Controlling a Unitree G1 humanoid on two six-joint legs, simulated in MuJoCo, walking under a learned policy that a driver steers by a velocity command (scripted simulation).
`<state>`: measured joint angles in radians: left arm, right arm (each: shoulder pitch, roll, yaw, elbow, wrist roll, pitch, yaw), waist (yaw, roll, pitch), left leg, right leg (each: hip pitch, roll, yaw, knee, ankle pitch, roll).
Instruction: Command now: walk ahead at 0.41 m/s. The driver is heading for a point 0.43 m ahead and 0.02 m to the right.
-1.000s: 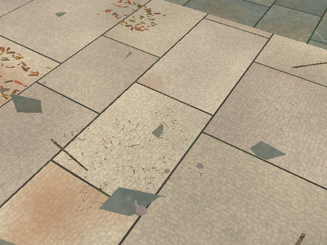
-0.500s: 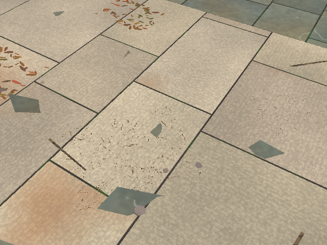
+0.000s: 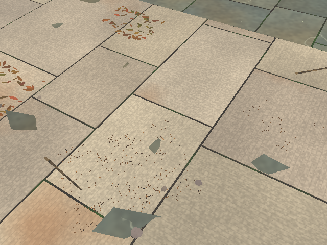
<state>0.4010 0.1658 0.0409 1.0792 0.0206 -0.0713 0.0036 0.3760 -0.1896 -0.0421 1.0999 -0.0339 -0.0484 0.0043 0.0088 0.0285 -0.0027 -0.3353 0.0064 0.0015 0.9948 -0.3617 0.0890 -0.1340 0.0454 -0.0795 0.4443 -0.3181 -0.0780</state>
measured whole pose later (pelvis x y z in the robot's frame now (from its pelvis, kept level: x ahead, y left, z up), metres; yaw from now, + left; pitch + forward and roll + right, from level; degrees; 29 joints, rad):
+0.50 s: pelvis +0.26 +0.02 +0.00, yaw -1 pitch -1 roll +1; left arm 0.30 0.18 0.04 1.03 0.03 -0.07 0.01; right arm 0.23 -0.20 -0.05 1.04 -0.01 -0.09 0.00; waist 0.01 -0.02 0.09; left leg -0.25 -0.09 0.13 0.43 -0.17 0.12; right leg -0.41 -0.02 0.00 1.21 -0.35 -0.07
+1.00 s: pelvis +0.39 -0.01 +0.00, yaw +0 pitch -1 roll +0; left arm 0.24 0.12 0.01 1.09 0.01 -0.03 0.04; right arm 0.34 -0.13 0.01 1.12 -0.01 -0.03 -0.04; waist -0.01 0.02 0.04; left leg -0.03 -0.03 0.07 0.40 -0.35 0.05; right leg -0.25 0.03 -0.09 0.45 -0.19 -0.06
